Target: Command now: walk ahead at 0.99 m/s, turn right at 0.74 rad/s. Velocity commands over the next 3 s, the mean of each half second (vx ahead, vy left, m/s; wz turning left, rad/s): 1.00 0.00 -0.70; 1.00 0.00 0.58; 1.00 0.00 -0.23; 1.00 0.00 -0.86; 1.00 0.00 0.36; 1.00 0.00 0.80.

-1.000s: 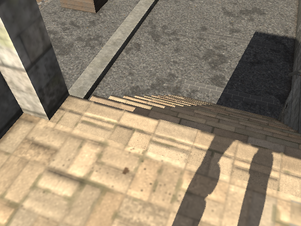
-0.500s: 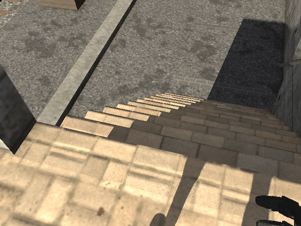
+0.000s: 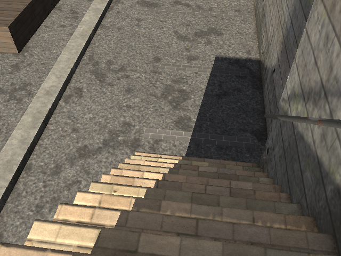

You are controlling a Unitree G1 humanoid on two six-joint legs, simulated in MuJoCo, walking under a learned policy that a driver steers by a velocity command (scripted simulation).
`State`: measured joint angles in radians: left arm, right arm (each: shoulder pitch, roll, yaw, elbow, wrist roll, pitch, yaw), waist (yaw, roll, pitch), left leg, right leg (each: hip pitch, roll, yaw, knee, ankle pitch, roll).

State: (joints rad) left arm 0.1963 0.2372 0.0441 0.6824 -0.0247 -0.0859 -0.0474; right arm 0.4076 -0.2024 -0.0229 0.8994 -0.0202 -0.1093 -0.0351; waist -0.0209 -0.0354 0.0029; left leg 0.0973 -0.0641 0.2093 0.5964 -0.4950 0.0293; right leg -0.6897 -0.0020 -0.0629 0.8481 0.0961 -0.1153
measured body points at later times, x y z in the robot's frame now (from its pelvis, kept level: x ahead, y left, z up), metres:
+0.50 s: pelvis +0.40 +0.04 -0.16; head +0.37 +0.07 +0.29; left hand +0.67 +0.23 -0.23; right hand +0.35 -0.27 -0.23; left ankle +0.47 +0.16 -0.88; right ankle +0.21 -0.06 -0.60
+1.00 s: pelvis +0.67 -0.01 -0.44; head +0.65 +0.02 +0.00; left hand +0.73 +0.26 -0.57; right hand +0.81 -0.29 -0.52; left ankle +0.72 +0.13 -0.96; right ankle +0.61 -0.16 -1.14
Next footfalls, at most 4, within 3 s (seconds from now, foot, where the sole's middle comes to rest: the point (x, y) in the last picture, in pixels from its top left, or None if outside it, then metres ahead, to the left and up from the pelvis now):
0.48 left None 0.48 0.17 -0.96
0.84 right None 0.65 -0.16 -1.17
1.26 left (133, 229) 0.93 0.24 -1.39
1.72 right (182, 218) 1.11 -0.07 -1.60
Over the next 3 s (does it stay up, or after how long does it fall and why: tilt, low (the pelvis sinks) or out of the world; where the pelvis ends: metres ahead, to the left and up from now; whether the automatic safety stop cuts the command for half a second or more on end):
stays up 1.42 -0.03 -1.16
